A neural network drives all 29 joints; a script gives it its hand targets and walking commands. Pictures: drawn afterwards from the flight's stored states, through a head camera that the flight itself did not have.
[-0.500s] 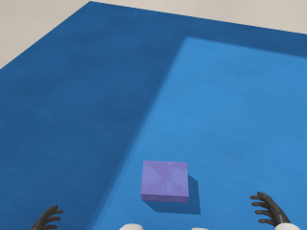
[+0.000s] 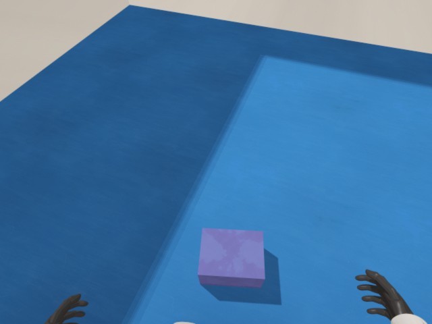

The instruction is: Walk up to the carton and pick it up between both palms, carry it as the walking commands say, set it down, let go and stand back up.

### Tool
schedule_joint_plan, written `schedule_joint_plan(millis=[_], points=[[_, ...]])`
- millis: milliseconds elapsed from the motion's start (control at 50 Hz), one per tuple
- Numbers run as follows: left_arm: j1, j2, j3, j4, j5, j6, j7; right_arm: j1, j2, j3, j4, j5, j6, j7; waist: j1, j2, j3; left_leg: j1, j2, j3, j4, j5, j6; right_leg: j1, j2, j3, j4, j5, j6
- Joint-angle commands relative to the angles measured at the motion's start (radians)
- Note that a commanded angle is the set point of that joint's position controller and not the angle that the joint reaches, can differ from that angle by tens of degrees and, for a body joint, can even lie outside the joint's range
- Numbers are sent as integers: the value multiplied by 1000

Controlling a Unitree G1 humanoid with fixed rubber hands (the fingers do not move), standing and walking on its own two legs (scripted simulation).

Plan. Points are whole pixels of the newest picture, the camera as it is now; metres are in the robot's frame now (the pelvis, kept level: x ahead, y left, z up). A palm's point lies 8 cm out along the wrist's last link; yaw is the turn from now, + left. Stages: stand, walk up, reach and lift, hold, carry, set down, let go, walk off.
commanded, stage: walk up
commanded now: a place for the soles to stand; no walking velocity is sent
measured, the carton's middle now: (231, 258) +0.44 -0.02 -0.69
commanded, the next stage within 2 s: stand in 0.90 s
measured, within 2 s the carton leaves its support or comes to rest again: neither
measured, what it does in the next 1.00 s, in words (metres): stands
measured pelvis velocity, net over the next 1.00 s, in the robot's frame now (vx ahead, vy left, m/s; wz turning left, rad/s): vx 0.01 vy -0.03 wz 0.06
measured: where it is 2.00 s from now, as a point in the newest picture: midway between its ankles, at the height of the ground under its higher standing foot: outside the picture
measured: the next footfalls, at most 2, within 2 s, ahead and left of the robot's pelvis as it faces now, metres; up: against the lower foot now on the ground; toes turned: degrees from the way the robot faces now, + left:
none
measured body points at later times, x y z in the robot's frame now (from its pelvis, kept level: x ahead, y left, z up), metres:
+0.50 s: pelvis +0.02 -0.03 +0.00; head +0.05 -0.03 +0.45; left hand +0.14 +0.29 -0.09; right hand +0.18 -0.33 -0.09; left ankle +0.02 +0.12 -0.73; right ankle +0.01 -0.14 -0.73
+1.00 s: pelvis +0.01 -0.03 +0.00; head +0.04 -0.02 +0.45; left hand +0.12 +0.29 -0.10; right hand +0.16 -0.33 -0.09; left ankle +0.02 +0.12 -0.73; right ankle +0.01 -0.14 -0.73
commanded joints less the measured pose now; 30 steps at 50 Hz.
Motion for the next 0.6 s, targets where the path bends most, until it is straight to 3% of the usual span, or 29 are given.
schedule_joint_plan(millis=[0, 40, 80, 180, 200, 260, 280, 340, 360, 380, 400, 440, 460, 480, 520, 560, 580], points=[[-35, 172, 61, -77, -2, -25, -9, -59, -207, -61, -85, 5, -47, -21, 8, 39, -102, -17, 152, -156, -161, 32, 65, 60, -61, 60, -100, 6, -56], [-42, 184, 59, -62, 0, -28, -13, -40, -215, -66, -78, 7, -51, -22, -3, 55, -106, -12, 136, -133, -160, 85, 48, 60, -72, 58, -104, 42, -53], [-29, 184, 61, -55, -2, -29, -13, -43, -213, -65, -70, 12, -47, -26, 7, 69, -101, 0, 127, -123, -149, 61, 48, 52, -79, 67, -116, 20, -59], [-47, 179, 54, -37, -3, -29, -8, -15, -195, -58, -44, 12, -42, -29, -8, 3, -112, 48, 100, -85, -89, 201, 33, 45, -112, 81, -138, 107, -70], [-65, 170, 52, -38, -5, -29, -10, -15, -194, -57, -41, 10, -42, -32, -16, 28, -122, 63, 102, -80, -80, 222, 28, 42, -123, 82, -147, 125, -72], [-65, 167, 54, -40, -5, -30, -7, -12, -189, -56, -33, 7, -43, -31, -4, -4, -136, 56, 96, -84, -77, 244, 33, 62, -118, 75, -137, 149, -77], [-85, 171, 56, -34, -1, -27, -7, -8, -188, -55, -28, 7, -40, -33, -14, -12, -112, 43, 97, -74, -77, 248, 30, 60, -121, 62, -135, 159, -79], [-77, 186, 59, -29, -5, -27, -8, -27, -198, -59, -24, 7, -37, -38, -10, -13, -149, 79, 98, -62, -70, 319, 32, 89, -125, 43, -98, 295, -83], [-66, 172, 56, -31, -8, -27, -8, -27, -209, -64, -19, 4, -34, -37, 7, -17, -153, 76, 99, -74, -63, 334, 35, 99, -121, 36, -98, 297, -79], [-77, 182, 61, -37, -7, -26, -8, -20, -210, -61, -10, 10, -32, -37, -2, -42, -154, 71, 97, -73, -60, 323, 32, 93, -120, 37, -95, 273, -78], [-89, 187, 60, -37, -6, -23, -7, -14, -211, -60, -4, 8, -32, -41, -2, 4, -131, 54, 92, -62, -56, 338, 25, 94, -129, 38, -100, 261, -86], [-77, 182, 60, -31, -5, -20, -7, -18, -206, -56, -2, 5, -26, -41, 7, -1, -147, 76, 92, -63, -58, 320, 23, 98, -126, 35, -96, 279, -84], [-77, 173, 59, -31, -5, -18, -4, -18, -194, -51, 7, 13, -27, -42, 1, -35, -153, 83, 97, -75, -52, 338, 30, 97, -116, 30, -95, 285, -84], [-86, 182, 58, -24, -5, -17, -4, -11, -201, -54, 12, 11, -25, -42, -3, -19, -139, 66, 97, -76, -52, 334, 20, 91, -121, 42, -110, 233, -83], [-88, 182, 61, -26, -4, -13, -6, -13, -197, -54, 8, 11, -27, -44, -3, -22, -138, 68, 90, -81, -50, 308, 23, 98, -123, 42, -117, 247, -88], [-102, 178, 59, -18, -6, -14, -6, -17, -205, -59, 26, 7, -23, -43, -3, 9, -121, 73, 86, -69, -66, 275, 20, 66, -137, 48, -123, 154, -98], [-110, 167, 56, -16, -3, -14, -6, -25, -203, -56, 25, 3, -24, -43, -1, -15, -117, 74, 89, -81, -71, 277, 24, 53, -133, 50, -137, 135, -91]])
